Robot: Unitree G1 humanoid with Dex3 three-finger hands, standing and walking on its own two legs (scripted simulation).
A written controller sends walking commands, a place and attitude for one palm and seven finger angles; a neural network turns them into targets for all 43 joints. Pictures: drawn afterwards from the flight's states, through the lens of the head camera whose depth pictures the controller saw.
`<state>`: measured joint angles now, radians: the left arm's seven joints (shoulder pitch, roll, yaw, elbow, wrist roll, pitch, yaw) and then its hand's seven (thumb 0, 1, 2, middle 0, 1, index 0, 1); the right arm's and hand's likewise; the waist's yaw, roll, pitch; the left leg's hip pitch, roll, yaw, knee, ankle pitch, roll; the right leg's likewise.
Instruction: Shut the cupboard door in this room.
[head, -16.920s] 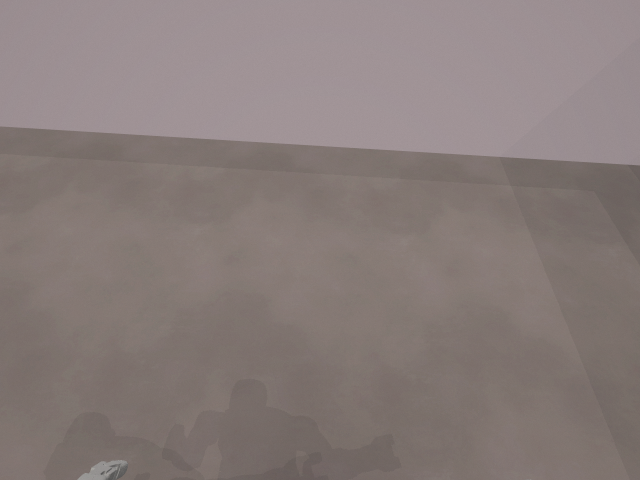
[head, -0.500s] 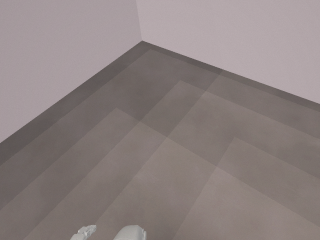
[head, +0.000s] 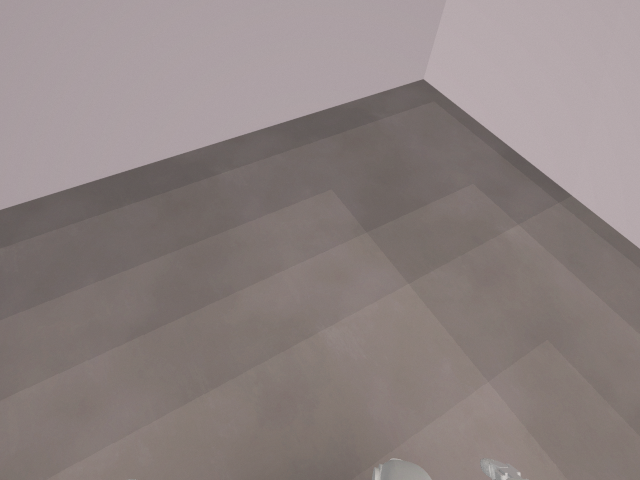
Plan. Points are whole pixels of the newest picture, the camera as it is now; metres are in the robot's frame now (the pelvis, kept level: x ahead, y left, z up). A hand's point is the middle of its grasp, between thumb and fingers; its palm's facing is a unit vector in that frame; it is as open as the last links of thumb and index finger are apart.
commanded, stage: walk to a spot facing it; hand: left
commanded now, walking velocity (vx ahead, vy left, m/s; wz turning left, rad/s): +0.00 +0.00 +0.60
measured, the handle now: out of the picture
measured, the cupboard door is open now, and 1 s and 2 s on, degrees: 74 74 74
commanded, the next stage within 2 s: none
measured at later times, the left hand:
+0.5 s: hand out of the picture +0.01 +0.15 -0.14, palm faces +0.31 -0.91 -0.27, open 7.4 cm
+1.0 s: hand out of the picture -0.03 +0.25 -0.16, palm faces +0.57 -0.79 -0.21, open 7.4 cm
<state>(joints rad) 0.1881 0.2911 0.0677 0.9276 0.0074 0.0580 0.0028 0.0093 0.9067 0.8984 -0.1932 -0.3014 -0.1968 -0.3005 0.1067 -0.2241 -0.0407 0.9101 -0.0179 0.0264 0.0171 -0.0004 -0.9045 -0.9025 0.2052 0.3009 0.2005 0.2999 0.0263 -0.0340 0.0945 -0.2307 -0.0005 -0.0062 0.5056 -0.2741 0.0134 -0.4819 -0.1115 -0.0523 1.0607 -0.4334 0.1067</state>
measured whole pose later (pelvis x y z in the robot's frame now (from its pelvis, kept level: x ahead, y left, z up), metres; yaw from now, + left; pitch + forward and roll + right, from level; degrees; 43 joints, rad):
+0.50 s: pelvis -0.01 -0.06 +0.01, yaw +19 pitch -1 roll +3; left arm 0.20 0.18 0.02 0.90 0.02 0.00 0.01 0.01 0.90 0.90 -0.20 -0.30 -0.20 -0.30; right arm 0.21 -0.27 -0.09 0.98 -0.03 0.09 0.05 0.00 -0.91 -0.90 0.20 0.30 0.20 0.30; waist -0.02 0.03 0.08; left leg -0.44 0.05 0.01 1.07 -0.38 -0.08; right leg -0.21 -0.13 -0.24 0.48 -0.26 -0.03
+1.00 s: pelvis +0.05 +0.05 +0.00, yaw +34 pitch -1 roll +1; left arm 0.23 0.25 0.05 0.99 0.02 0.00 -0.04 0.01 0.91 0.90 -0.19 -0.30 -0.20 -0.30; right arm 0.28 -0.18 -0.03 1.01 -0.02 -0.05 0.02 0.00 -0.90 -0.90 0.20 0.30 0.20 0.30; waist 0.01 -0.04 0.04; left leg -0.03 -0.02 0.06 0.34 -0.30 0.02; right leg -0.59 -0.16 -0.08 1.03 -0.24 0.10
